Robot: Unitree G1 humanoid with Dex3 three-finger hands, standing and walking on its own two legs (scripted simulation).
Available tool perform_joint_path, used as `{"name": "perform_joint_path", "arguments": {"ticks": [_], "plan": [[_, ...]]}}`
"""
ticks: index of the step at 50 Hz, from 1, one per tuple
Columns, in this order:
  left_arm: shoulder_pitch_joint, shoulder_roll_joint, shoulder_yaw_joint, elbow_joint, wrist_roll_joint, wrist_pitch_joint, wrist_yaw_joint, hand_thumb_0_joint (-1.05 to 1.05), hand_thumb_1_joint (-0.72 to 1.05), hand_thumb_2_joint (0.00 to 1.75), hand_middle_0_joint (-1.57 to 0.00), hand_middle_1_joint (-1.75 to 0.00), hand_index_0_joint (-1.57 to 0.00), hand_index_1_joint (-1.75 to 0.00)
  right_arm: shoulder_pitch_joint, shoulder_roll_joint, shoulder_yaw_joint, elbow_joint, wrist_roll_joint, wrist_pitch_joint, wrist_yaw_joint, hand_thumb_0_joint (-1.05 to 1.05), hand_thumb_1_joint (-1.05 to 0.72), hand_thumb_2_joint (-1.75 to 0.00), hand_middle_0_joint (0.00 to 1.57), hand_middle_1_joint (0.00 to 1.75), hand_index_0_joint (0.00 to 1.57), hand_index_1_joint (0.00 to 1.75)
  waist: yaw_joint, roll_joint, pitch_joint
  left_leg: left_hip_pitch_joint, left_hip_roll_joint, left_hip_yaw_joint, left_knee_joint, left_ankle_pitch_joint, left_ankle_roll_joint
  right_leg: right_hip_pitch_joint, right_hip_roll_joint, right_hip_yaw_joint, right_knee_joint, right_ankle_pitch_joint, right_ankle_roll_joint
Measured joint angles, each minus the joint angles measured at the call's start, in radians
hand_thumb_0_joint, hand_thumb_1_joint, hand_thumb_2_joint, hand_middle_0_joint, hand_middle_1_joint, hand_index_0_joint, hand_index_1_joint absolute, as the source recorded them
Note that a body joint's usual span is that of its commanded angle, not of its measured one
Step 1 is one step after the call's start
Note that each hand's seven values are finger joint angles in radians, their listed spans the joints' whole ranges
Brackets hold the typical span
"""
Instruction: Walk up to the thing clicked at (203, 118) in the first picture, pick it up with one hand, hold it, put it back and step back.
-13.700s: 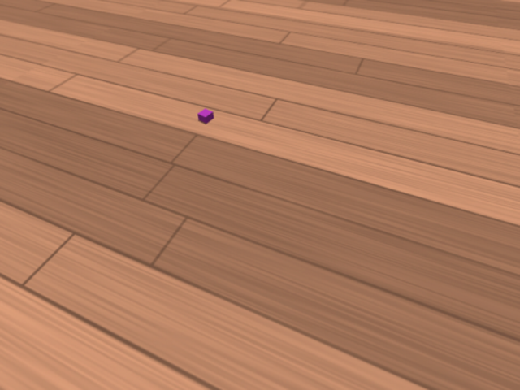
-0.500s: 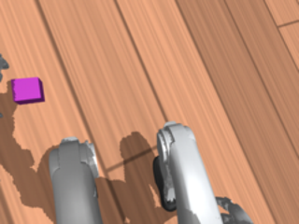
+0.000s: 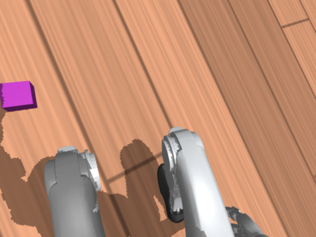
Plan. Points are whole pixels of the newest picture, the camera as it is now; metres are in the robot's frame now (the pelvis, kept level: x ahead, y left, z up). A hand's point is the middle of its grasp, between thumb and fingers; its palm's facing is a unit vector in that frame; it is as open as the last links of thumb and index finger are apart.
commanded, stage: rise first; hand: left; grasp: from above
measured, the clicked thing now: (18, 96) +0.48 +0.33 -0.29
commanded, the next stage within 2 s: approach in 0.88 s
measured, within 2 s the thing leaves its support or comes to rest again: neither
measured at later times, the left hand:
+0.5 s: hand out of the picture +0.44 +0.37 -0.17, palm faces -0.43 -0.10 -0.90, open 13.2 cm
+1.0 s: hand out of the picture +0.44 +0.37 -0.17, palm faces -0.43 -0.10 -0.90, open 12.4 cm
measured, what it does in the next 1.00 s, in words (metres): stands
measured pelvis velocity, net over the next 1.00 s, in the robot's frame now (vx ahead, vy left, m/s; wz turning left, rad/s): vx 0.00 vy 0.00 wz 0.00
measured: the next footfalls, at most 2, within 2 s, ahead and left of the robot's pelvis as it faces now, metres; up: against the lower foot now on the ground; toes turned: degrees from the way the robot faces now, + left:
none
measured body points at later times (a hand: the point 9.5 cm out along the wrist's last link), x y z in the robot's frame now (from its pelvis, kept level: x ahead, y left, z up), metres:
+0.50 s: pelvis +0.00 +0.00 +0.00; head +0.23 +0.11 +0.37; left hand +0.45 +0.37 -0.11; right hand +0.07 -0.27 -0.08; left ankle +0.07 +0.13 -0.28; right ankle +0.11 -0.15 -0.28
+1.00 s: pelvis +0.00 +0.00 +0.00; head +0.23 +0.11 +0.37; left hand +0.46 +0.37 -0.12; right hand +0.06 -0.27 -0.09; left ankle +0.07 +0.13 -0.28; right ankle +0.11 -0.15 -0.28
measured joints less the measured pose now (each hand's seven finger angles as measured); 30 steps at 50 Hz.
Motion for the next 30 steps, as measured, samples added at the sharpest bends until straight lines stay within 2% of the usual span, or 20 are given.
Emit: {"name": "perform_joint_path", "arguments": {"ticks": [9,30], "plan": [[0.015,0.007,0.013,-0.016,0.0,0.004,0.003,0.0,-0.45,0.95,-0.2,-0.9,-0.18,-0.92,0.009,0.001,0.004,-0.003,-0.001,-0.008,0.005,0.0,-0.91,-0.9,0.2,0.3,0.2,0.3,-0.003,-0.001,0.006,-0.004,-0.001,-0.005,0.007,0.001,0.001,-0.001,0.001,-0.004,0.002,0.002,-0.001],[0.014,-0.016,-0.016,-0.038,-0.015,0.003,-0.031,0.0,-0.35,0.87,-0.29,-0.8,-0.28,-0.82,0.0,-0.001,-0.006,-0.01,0.015,-0.006,0.006,0.0,-0.91,-0.9,0.2,0.3,0.2,0.3,0.009,0.012,-0.014,0.004,-0.003,0.001,-0.008,0.001,-0.002,0.004,-0.006,-0.001,-0.006,0.0,0.0]]}}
